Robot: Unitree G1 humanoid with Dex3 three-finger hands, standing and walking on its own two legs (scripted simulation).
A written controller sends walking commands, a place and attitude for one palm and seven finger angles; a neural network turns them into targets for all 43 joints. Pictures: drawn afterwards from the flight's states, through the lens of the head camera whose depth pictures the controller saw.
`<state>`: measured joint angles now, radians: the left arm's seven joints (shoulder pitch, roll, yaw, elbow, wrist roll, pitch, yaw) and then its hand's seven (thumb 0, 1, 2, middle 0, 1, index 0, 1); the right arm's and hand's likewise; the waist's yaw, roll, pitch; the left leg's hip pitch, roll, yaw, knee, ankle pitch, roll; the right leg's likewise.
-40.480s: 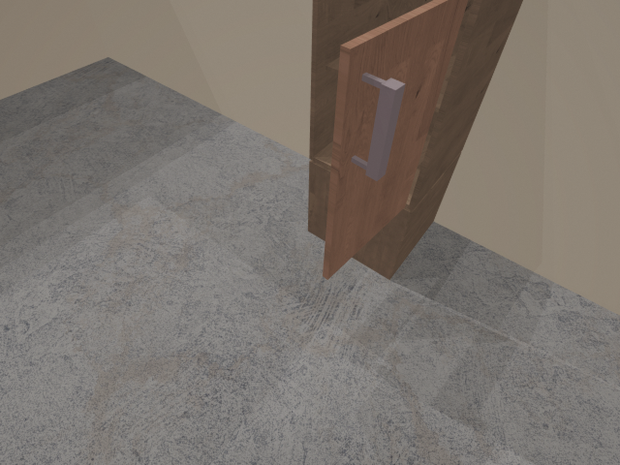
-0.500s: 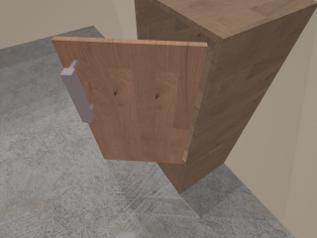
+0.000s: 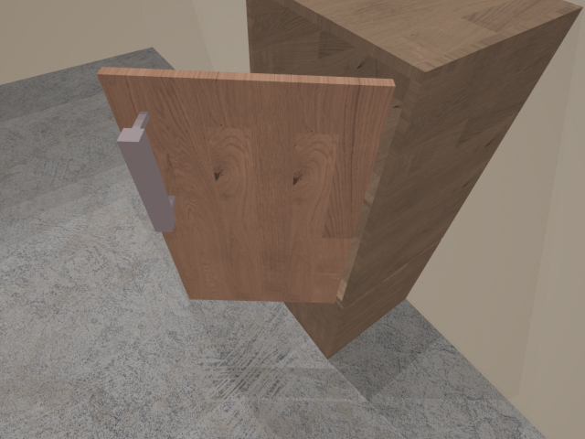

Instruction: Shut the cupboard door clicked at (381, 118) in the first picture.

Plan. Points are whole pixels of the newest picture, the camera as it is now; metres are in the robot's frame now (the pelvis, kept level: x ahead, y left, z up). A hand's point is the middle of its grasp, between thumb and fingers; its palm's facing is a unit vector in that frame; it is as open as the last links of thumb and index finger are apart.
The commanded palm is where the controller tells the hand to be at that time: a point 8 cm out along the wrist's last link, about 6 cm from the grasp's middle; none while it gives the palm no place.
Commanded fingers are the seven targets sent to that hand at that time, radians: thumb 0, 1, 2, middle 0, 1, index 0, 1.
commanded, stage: come to a stop and stand still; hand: left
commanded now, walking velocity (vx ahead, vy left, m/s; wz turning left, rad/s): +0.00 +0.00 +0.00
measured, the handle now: (154, 175) +0.44 +0.23 +0.11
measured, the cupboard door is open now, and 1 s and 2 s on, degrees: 53 53 53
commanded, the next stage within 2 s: look again from close up in 0.36 s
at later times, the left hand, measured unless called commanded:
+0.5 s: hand out of the picture -0.02 +0.14 -0.17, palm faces +0.04 -0.99 -0.16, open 7.3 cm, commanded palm none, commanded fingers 0.00 0.90 0.90 -0.20 -0.30 -0.20 -0.30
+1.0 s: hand out of the picture +0.00 +0.20 -0.17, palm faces -0.01 -0.98 -0.21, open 7.4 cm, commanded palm none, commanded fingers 0.00 0.90 0.90 -0.20 -0.30 -0.20 -0.30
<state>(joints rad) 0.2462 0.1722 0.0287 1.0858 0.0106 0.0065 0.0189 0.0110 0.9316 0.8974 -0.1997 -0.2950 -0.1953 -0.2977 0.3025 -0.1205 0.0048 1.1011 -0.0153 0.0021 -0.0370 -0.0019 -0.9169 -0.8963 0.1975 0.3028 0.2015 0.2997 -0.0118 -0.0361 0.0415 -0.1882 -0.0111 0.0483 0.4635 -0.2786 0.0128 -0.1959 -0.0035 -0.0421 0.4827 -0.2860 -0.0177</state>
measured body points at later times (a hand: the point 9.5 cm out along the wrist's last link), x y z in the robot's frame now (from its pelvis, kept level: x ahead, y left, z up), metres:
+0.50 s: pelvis +0.00 -0.02 +0.00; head +0.01 -0.01 +0.45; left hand -0.02 +0.19 -0.16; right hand -0.01 -0.23 -0.16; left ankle -0.02 +0.11 -0.74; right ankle -0.02 -0.10 -0.74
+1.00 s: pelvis -0.01 +0.02 +0.00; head +0.00 +0.02 +0.45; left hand +0.01 +0.25 -0.15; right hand -0.03 -0.19 -0.16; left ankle -0.02 +0.11 -0.74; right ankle -0.02 -0.10 -0.74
